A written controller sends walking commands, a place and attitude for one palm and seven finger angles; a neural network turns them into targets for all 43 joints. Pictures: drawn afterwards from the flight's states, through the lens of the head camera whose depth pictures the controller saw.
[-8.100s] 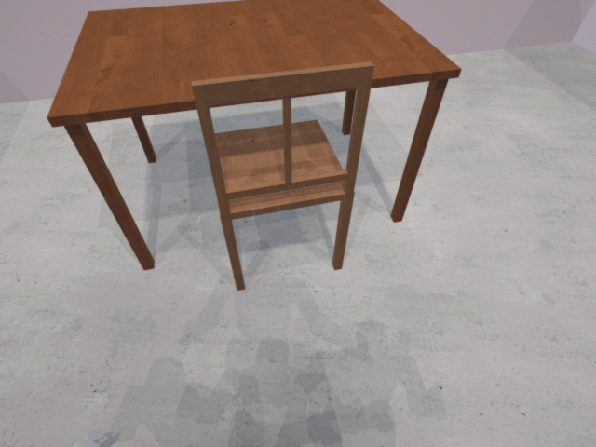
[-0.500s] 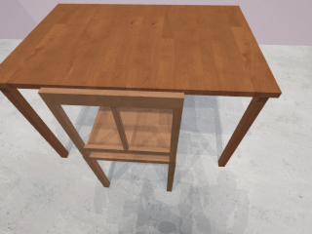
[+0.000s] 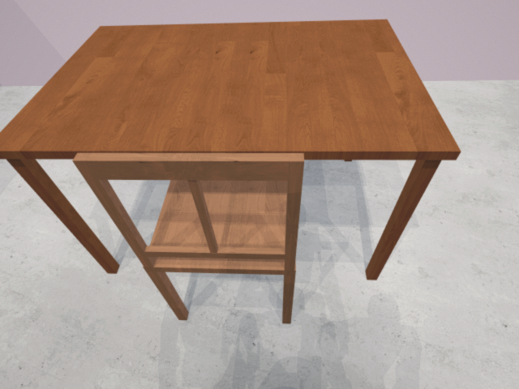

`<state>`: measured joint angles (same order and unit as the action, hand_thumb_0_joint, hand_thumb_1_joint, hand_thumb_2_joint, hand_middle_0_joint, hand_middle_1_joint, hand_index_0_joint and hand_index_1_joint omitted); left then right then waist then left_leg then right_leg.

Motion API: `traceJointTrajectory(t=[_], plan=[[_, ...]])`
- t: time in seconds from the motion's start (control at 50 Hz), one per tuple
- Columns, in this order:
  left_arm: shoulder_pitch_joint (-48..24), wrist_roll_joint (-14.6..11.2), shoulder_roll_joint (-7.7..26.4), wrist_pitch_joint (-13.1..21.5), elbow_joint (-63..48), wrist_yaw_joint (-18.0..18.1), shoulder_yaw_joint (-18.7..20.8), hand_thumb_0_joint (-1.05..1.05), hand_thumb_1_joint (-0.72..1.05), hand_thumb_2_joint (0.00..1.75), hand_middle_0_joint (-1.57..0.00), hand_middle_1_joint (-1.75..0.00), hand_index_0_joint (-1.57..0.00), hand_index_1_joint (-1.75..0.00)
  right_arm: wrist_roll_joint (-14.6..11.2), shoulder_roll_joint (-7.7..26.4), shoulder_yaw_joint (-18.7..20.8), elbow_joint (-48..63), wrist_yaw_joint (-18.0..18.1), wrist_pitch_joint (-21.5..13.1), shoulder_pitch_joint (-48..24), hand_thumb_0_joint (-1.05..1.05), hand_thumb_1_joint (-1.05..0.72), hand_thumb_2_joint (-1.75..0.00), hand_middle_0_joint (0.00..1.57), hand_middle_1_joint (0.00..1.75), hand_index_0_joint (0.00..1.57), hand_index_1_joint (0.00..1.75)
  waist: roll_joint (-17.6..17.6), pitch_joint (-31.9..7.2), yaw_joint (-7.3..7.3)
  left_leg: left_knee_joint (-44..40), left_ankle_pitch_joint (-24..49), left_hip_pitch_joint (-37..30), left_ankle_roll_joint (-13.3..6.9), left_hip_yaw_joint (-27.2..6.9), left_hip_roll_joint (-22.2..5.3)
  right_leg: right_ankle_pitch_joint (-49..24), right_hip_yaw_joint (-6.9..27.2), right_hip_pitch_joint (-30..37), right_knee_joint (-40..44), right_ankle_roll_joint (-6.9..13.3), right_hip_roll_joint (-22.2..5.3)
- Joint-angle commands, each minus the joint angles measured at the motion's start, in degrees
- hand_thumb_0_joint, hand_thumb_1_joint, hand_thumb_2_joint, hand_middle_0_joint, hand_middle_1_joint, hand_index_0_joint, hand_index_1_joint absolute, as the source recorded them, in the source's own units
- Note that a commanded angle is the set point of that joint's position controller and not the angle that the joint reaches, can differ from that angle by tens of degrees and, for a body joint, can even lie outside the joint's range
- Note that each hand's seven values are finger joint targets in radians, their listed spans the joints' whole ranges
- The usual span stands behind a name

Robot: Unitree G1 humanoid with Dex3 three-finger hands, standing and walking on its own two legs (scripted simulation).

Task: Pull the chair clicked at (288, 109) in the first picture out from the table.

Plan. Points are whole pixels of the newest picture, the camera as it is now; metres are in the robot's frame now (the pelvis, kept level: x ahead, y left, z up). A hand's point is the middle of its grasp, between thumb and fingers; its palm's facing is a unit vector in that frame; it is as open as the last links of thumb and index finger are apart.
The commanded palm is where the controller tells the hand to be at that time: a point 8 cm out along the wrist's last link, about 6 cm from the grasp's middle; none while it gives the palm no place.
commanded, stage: come to a stop and stand still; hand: left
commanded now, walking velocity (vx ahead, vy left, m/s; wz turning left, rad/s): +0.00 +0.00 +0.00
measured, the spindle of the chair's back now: (205, 218) +0.49 +0.16 -0.10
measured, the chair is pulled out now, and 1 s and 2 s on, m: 0.00 0.00 0.00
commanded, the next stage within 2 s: look again from close up in 0.36 s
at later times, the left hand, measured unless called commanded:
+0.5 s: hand out of the picture +0.01 +0.15 -0.17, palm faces +0.01 -0.98 -0.20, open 7.3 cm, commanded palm none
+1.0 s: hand out of the picture -0.01 +0.16 -0.17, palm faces +0.01 -0.98 -0.19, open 7.4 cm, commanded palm none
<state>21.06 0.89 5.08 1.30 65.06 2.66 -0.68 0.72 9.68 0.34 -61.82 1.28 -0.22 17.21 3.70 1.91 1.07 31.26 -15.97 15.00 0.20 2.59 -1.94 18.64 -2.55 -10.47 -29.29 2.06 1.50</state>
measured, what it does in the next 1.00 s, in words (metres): stands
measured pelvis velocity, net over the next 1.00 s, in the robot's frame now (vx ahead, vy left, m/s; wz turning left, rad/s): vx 0.00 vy -0.01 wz -0.02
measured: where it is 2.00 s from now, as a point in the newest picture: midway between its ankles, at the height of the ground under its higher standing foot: outside the picture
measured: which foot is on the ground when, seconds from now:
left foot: down 0.00-1.00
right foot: down 0.00-1.00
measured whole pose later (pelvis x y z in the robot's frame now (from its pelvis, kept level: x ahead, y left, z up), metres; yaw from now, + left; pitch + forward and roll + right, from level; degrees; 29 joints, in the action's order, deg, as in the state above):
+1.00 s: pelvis +0.00 -0.01 +0.01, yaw -1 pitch -2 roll +1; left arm 18.9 0.5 8.2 1.4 62.9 2.4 -1.0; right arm 0.1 8.8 -1.1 -65.2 1.6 -0.8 15.1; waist -0.4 1.6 -0.1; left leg 23.9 -12.7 9.5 0.6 3.8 -1.5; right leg 16.5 -1.4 -6.7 -24.8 2.2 1.2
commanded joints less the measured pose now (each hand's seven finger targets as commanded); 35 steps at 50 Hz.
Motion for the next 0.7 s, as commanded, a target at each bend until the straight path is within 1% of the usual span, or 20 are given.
traceJointTrajectory(t=[0.0, 0.04, 0.06, 0.08, 0.14, 0.18, 0.24, 0.26, 0.28, 0.3, 0.34, 0.36, 0.38, 0.46, 0.48, 0.54, 0.58, 0.6, 0.66, 0.68], plan=[[1.1, -0.1, 7.7, 2.0, -3.4, 0.1, 0.9, 0.0, 0.9, 0.9, -0.2, -0.3, -0.2, -0.3, 0.1, 2.7, -0.2, 2.4, 0.0, -1.7, 3.2, 0.0, -0.9, -0.9, 0.2, 0.3, 0.2, 0.3, -6.2, 1.1, 0.57, -3.5, 8.7, -3.1, -1.5, -3.4, -2.7, -12.5, 7.8, -4.3, 6.9, 2.1, -7.2], [2.0, -0.3, 7.7, 1.9, -3.2, 0.0, 0.8, 0.0, 0.9, 0.9, -0.2, -0.3, -0.2, -0.3, 0.0, 2.9, -0.2, 2.1, 0.1, -1.7, 2.7, 0.0, -0.9, -0.9, 0.2, 0.3, 0.2, 0.3, -7.7, 0.9, 0.17, -4.1, 8.6, -3.3, -1.4, -3.0, -2.6, -14.4, 8.0, -3.2, 6.9, 1.8, -7.2], [1.9, -0.3, 7.9, 1.7, -3.4, 0.0, 0.8, 0.0, 0.9, 0.9, -0.2, -0.3, -0.2, -0.3, -0.1, 3.0, -0.3, 1.8, 0.1, -1.6, 2.7, 0.0, -0.9, -0.9, 0.2, 0.3, 0.2, 0.3, -7.7, 1.7, 0.12, -4.7, 7.9, -3.1, -1.4, -3.0, -2.6, -13.3, 7.7, -3.2, 7.0, 1.7, -7.2], [2.1, -0.3, 7.7, 1.7, -3.4, 0.0, 0.7, 0.0, 0.9, 0.9, -0.2, -0.3, -0.2, -0.3, -0.1, 2.5, -0.4, 1.5, 0.1, -1.6, 2.1, 0.0, -0.9, -0.9, 0.2, 0.3, 0.2, 0.3, -6.4, 3.1, -0.28, -5.4, 8.2, -2.9, -1.3, -2.8, -2.5, -13.4, 7.8, -3.9, 7.3, 1.8, -7.0], [2.1, -0.3, 8.2, 1.4, -3.7, 0.1, 0.8, 0.0, 0.9, 0.9, -0.2, -0.3, -0.2, -0.3, 0.0, 2.9, -0.5, 0.8, 0.2, -1.4, 1.9, 0.0, -0.9, -0.9, 0.2, 0.3, 0.2, 0.3, -6.1, 3.3, -0.42, -6.3, 7.7, -3.1, -1.1, -2.9, -2.6, -12.1, 7.9, -3.3, 7.8, 1.5, -7.1], [2.2, -0.3, 8.4, 1.4, -3.9, 0.1, 0.8, 0.0, 0.9, 0.9, -0.2, -0.3, -0.2, -0.3, -0.1, 2.4, -0.6, 0.4, 0.2, -1.5, 1.6, 0.0, -0.9, -0.9, 0.2, 0.3, 0.2, 0.3, -5.5, 3.7, -0.82, -6.8, 8.3, -3.1, -1.1, -2.7, -2.6, -13.2, 7.9, -2.8, 8.2, 1.4, -6.9], [1.8, -0.5, 9.0, 1.2, -3.8, 0.0, 0.8, 0.0, 0.9, 0.9, -0.2, -0.3, -0.2, -0.3, -0.1, 2.9, -0.6, 0.0, 0.2, -1.3, 1.3, 0.0, -0.9, -0.9, 0.2, 0.3, 0.2, 0.3, -4.7, 3.5, -0.95, -7.2, 7.6, -3.3, -0.9, -2.5, -2.5, -12.7, 8.1, -2.2, 8.8, 1.2, -7.2], [1.7, -0.4, 9.0, 1.2, -3.9, 0.0, 0.8, 0.0, 0.9, 0.9, -0.2, -0.3, -0.2, -0.3, 0.0, 2.9, -0.6, 0.0, 0.2, -1.3, 1.3, 0.0, -0.9, -0.9, 0.2, 0.3, 0.2, 0.3, -5.1, 3.2, -0.9, -7.4, 8.0, -3.7, -0.9, -2.5, -2.6, -13.1, 8.0, -2.0, 8.8, 1.2, -7.1], [1.7, -0.3, 9.1, 1.2, -4.2, 0.0, 0.8, 0.0, 0.9, 0.9, -0.2, -0.3, -0.2, -0.3, -0.1, 2.6, -0.6, -0.2, 0.2, -1.3, 1.0, 0.0, -0.9, -0.9, 0.2, 0.3, 0.2, 0.3, -5.8, 4.2, -1.16, -7.7, 7.5, -3.1, -1.0, -2.4, -2.7, -12.9, 7.8, -2.2, 9.4, 1.0, -7.1], [1.6, -0.3, 9.2, 1.2, -4.2, 0.0, 0.8, 0.0, 0.9, 0.9, -0.2, -0.3, -0.2, -0.3, -0.1, 3.1, -0.6, -0.1, 0.2, -1.2, 1.0, 0.0, -0.9, -0.9, 0.2, 0.3, 0.2, 0.3, -4.7, 4.2, -1.05, -7.6, 8.1, -3.3, -0.9, -2.4, -2.6, -13.8, 8.0, -2.2, 9.2, 1.0, -7.2], [1.4, -0.4, 9.5, 1.1, -4.4, 0.0, 0.8, 0.0, 0.9, 0.9, -0.2, -0.3, -0.2, -0.3, -0.1, 3.2, -0.6, -0.3, 0.2, -1.2, 1.0, 0.0, -0.9, -0.9, 0.2, 0.3, 0.2, 0.3, -5.3, 3.1, -1.1, -7.8, 8.2, -4.0, -0.9, -2.4, -2.8, -14.4, 7.9, -1.4, 9.3, 0.8, -7.3], [1.3, -0.4, 9.6, 1.1, -4.4, -0.1, 0.9, 0.0, 0.9, 0.9, -0.2, -0.3, -0.2, -0.3, 0.0, 3.4, -0.6, -0.4, 0.2, -1.3, 0.9, 0.0, -0.9, -0.9, 0.2, 0.3, 0.2, 0.3, -4.4, 2.5, -1.03, -7.9, 8.9, -4.6, -0.8, -2.4, -2.9, -15.5, 8.0, -1.3, 9.2, 0.9, -7.3], [1.3, -0.4, 9.6, 1.1, -4.6, -0.1, 0.9, 0.0, 0.9, 0.9, -0.2, -0.3, -0.2, -0.3, -0.2, 3.1, -0.6, -0.5, 0.2, -1.2, 0.7, 0.0, -0.9, -0.9, 0.2, 0.3, 0.2, 0.3, -5.3, 3.2, -1.21, -8.2, 8.5, -4.4, -1.0, -2.5, -3.0, -15.3, 7.7, -1.4, 9.4, 0.7, -7.1], [0.9, -0.4, 9.9, 1.1, -4.6, -0.1, 0.9, 0.0, 0.9, 0.9, -0.2, -0.3, -0.2, -0.3, -0.1, 4.0, -0.6, -0.8, 0.3, -1.3, 0.7, 0.0, -0.9, -0.9, 0.2, 0.3, 0.2, 0.3, -4.0, 1.4, -1.08, -8.6, 9.9, -5.4, -0.9, -2.7, -3.3, -16.2, 7.7, -0.4, 9.0, 0.7, -7.1], [1.1, -0.4, 9.9, 1.1, -4.6, -0.1, 0.9, 0.0, 0.9, 0.9, -0.2, -0.3, -0.2, -0.3, -0.2, 3.5, -0.6, -0.9, 0.3, -1.4, 0.3, 0.0, -0.9, -0.9, 0.2, 0.3, 0.2, 0.3, -4.7, 2.4, -1.39, -8.8, 9.9, -5.0, -1.1, -2.6, -3.4, -16.8, 7.5, -0.5, 9.4, 0.5, -7.0], [0.8, -0.4, 10.1, 1.0, -4.5, -0.2, 0.9, 0.0, 0.9, 0.9, -0.2, -0.3, -0.2, -0.3, -0.2, 4.2, -0.6, -0.9, 0.3, -1.3, 0.5, 0.0, -0.9, -0.9, 0.2, 0.3, 0.2, 0.3, -4.6, 1.7, -1.1, -9.1, 9.7, -5.5, -0.9, -2.8, -3.4, -16.0, 7.5, -0.5, 9.3, 0.5, -7.2], [1.1, -0.3, 9.8, 1.0, -4.4, -0.2, 0.9, 0.0, 0.9, 0.9, -0.2, -0.3, -0.2, -0.3, -0.3, 3.8, -0.6, -1.2, 0.3, -1.4, 0.2, 0.0, -0.9, -0.9, 0.2, 0.3, 0.2, 0.3, -4.3, 2.6, -1.35, -9.5, 10.1, -5.6, -1.1, -2.6, -3.6, -16.2, 7.3, -0.9, 9.6, 0.4, -7.0], [1.1, -0.4, 9.9, 1.0, -4.4, -0.1, 0.9, 0.0, 0.9, 0.9, -0.2, -0.3, -0.2, -0.3, -0.2, 4.1, -0.6, -1.1, 0.3, -1.4, 0.3, 0.0, -0.9, -0.9, 0.2, 0.3, 0.2, 0.3, -4.2, 1.8, -1.26, -9.3, 10.7, -5.8, -1.1, -2.8, -3.5, -17.0, 7.4, -0.3, 9.3, 0.4, -7.1], [1.2, -0.4, 9.9, 1.0, -4.1, -0.2, 0.8, 0.0, 0.9, 0.9, -0.2, -0.3, -0.2, -0.3, -0.3, 4.3, -0.6, -1.2, 0.3, -1.4, 0.4, 0.0, -0.9, -0.9, 0.2, 0.3, 0.2, 0.3, -4.7, 1.2, -1.26, -9.5, 10.9, -6.3, -1.1, -2.9, -3.6, -17.0, 7.4, -0.1, 9.3, 0.3, -7.2], [1.3, -0.4, 9.7, 1.0, -4.1, -0.2, 0.8, 0.0, 0.9, 0.9, -0.2, -0.3, -0.2, -0.3, -0.3, 3.9, -0.6, -1.3, 0.3, -1.4, 0.1, 0.0, -0.9, -0.9, 0.2, 0.3, 0.2, 0.3, -4.9, 2.0, -1.33, -9.8, 10.6, -6.3, -1.2, -2.8, -3.7, -16.6, 7.3, -0.7, 9.6, 0.3, -7.1]])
